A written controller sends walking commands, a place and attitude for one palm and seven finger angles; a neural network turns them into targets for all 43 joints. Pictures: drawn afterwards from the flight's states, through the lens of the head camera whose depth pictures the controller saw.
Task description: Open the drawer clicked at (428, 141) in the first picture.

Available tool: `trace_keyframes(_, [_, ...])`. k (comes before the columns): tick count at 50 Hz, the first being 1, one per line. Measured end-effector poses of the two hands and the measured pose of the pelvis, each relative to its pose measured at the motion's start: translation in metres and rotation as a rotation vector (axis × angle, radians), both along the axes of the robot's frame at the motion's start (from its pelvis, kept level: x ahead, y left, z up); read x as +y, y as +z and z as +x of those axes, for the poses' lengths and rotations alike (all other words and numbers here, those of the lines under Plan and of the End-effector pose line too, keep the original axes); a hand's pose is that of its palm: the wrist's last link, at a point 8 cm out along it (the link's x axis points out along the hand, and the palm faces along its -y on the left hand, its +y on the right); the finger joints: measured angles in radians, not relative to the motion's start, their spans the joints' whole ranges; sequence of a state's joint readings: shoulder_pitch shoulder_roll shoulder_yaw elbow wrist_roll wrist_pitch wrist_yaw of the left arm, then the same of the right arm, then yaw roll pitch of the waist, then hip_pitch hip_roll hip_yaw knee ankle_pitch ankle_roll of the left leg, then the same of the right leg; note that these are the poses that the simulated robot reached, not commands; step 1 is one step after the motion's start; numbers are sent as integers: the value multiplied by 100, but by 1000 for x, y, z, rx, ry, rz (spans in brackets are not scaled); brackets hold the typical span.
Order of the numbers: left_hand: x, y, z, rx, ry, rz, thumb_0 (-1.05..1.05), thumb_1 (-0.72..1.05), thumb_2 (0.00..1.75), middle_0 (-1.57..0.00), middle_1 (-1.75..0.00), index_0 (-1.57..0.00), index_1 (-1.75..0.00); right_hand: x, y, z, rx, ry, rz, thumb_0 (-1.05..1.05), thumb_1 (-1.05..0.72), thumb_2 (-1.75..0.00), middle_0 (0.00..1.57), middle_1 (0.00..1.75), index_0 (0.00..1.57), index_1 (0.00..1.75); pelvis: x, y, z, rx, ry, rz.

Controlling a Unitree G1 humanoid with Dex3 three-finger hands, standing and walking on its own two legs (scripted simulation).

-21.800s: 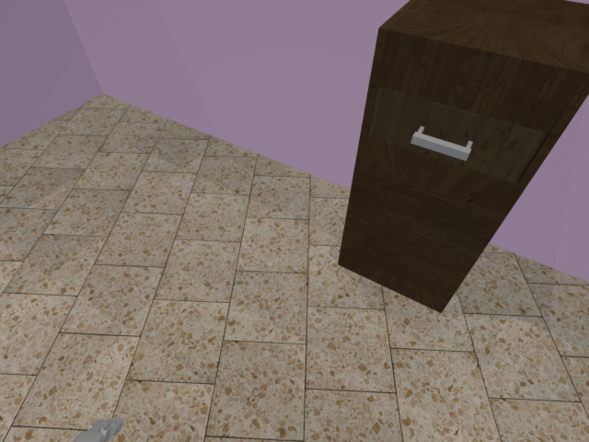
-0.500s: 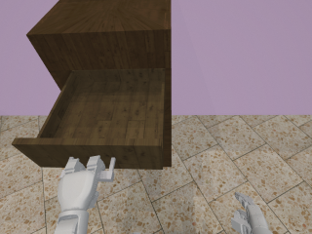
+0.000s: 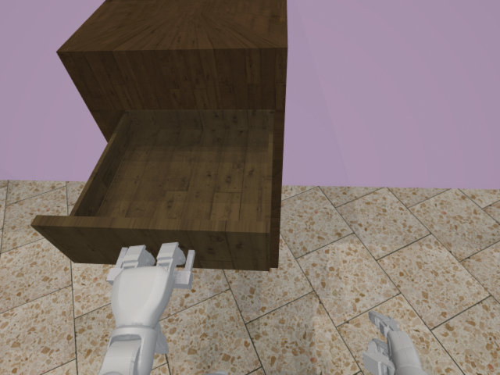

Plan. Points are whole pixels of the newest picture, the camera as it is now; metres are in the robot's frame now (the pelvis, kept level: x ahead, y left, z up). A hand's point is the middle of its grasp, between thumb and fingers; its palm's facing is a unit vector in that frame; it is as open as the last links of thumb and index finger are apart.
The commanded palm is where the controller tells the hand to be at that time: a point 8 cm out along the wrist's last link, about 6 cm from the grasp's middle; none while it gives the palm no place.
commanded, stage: lift the hand off the handle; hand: left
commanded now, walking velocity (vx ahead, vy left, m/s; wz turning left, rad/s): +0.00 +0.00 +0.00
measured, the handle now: (154, 266) +0.28 +0.20 +0.00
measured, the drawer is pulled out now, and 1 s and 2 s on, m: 0.30 0.30 0.30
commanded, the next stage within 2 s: draw the hand back to the body in 1.36 s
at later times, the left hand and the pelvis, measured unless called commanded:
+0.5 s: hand (155, 284) +0.24 +0.18 +0.03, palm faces +0.03 -0.13 -0.99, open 13.3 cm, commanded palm +0.22 +0.18 +0.10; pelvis +0.01 +0.00 +0.02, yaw +0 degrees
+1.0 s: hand (138, 253) +0.25 +0.18 +0.11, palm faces +0.09 -0.13 -0.99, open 13.8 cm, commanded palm +0.22 +0.18 +0.17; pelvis +0.02 -0.01 +0.04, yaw +0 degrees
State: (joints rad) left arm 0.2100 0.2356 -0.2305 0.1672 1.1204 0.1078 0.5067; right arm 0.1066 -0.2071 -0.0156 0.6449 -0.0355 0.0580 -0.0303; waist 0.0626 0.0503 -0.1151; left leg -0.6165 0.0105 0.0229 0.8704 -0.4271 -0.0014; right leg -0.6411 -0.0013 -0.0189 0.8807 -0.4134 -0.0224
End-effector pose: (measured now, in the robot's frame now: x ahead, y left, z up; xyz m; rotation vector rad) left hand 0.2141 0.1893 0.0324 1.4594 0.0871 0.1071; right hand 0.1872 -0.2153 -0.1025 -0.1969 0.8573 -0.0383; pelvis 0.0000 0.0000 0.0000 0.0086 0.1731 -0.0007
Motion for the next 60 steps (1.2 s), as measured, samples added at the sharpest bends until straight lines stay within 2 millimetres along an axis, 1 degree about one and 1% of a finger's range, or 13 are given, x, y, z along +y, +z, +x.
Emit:
trace_keyframes(6, [2, 0, 3, 1, -2, 10, 0, -49, 30, -32, -120, -36, -125, -3, -1, 0, 14, -2, -14, 1, -91, -90, 20, 30, 20, 30, 1, 1, 0, -4, 7, -4])
trace_keyframes(12, [0, 9, 4, 22, 3, -3, 0, -49, 30, -32, -120, -40, -125, -3, 3, 4, 4, -13, -4, 1, -91, -90, 20, 30, 20, 30, 2, 5, 3, -20, 6, -3])
trace_keyframes(15, [-2, 20, 4, 2, -1, -19, 0, -49, 30, -32, -120, -41, -124, -2, 7, 7, -10, -11, 3, 1, -91, -90, 20, 30, 20, 30, 1, 8, 4, -32, 5, -1])
trace_keyframes(23, [-4, 40, 5, -6, -4, -13, 0, -49, 30, -33, -121, -43, -123, 3, 18, 21, -36, 19, 25, 1, -91, -90, 20, 30, 20, 30, -2, 15, 8, -65, 6, 3])
trace_keyframes(34, [-8, 80, 3, -55, -5, -24, 0, -49, 30, -34, -121, -41, -123, 7, 35, 41, -81, 56, 56, 1, -91, -90, 20, 30, 20, 30, -8, 25, 14, -109, 1, 9])
trace_keyframes(39, [-11, 100, 3, -91, -10, -34, 0, -50, 30, -33, -121, -37, -122, 7, 41, 47, -94, 72, 64, 1, -91, -90, 20, 30, 20, 30, -11, 29, 16, -129, -1, 10])
trace_keyframes(42, [-10, 110, 5, -101, -9, -23, 0, -50, 30, -33, -121, -35, -121, 7, 44, 50, -97, 77, 69, 1, -91, -90, 20, 30, 20, 30, -12, 31, 17, -140, -4, 11])
trace_keyframes(46, [-5, 118, 10, -80, 10, -12, 0, -50, 30, -32, -120, -34, -121, 7, 47, 52, -94, 81, 73, 1, -91, -90, 20, 30, 20, 30, -14, 34, 17, -153, -2, 10])
trace_keyframes(50, [-4, 127, 13, -66, 4, -25, 0, -50, 30, -32, -120, -33, -120, 7, 49, 52, -92, 82, 73, 1, -91, -90, 20, 30, 20, 30, -14, 37, 17, -163, -1, 10])
trace_keyframes(55, [-7, 145, 12, -88, -36, -33, 0, -50, 30, -32, -120, -33, -120, 6, 52, 53, -95, 82, 76, 1, -91, -90, 20, 30, 20, 30, -12, 40, 19, -174, -3, 8])
trace_keyframes(60, [-1, 156, 9, -102, -32, -24, 0, -50, 30, -32, -120, -32, -120, 8, 53, 53, -89, 87, 81, 1, -91, -90, 20, 30, 20, 30, -10, 42, 18, -184, -4, 6])
